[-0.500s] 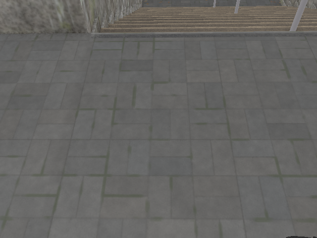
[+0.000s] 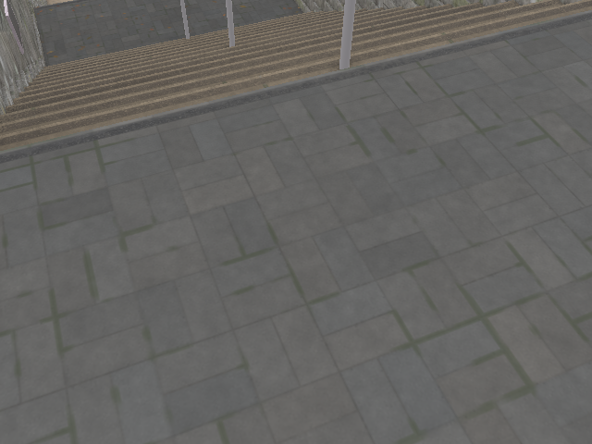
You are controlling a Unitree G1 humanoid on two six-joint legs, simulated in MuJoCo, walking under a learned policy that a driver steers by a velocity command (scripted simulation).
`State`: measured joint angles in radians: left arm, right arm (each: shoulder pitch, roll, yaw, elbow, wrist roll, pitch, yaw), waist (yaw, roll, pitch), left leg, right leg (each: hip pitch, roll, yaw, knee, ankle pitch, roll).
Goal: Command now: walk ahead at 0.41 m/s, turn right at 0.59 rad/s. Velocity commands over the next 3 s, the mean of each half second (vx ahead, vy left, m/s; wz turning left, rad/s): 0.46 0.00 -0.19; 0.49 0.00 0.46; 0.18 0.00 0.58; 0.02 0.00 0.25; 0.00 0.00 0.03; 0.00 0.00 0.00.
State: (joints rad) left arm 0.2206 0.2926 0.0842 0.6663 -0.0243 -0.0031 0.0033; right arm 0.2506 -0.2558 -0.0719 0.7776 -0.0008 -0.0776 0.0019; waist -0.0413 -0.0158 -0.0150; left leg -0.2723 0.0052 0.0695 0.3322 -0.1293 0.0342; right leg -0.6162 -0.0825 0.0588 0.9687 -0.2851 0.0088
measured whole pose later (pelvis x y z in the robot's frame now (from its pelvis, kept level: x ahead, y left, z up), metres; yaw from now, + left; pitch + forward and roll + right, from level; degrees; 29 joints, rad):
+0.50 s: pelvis +0.18 -0.09 +0.00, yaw -3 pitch +2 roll +0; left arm 0.39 0.24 0.05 0.77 0.01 -0.08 0.00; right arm 0.14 -0.29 -0.07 0.76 0.02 -0.06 0.04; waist 0.05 0.05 -0.01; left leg -0.74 0.06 -0.04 0.86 0.02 0.00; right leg -0.03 0.03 -0.07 0.24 -0.25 -0.05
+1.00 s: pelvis +0.46 -0.05 +0.00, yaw +13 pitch +2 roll +0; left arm 0.13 0.30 0.04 0.64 0.02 -0.10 0.02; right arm 0.29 -0.28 -0.06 0.71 0.01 -0.05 0.01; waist -0.04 -0.02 0.04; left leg -0.21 -0.14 -0.10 0.36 -0.18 0.10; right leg -0.69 -0.12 0.10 0.92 -0.18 0.07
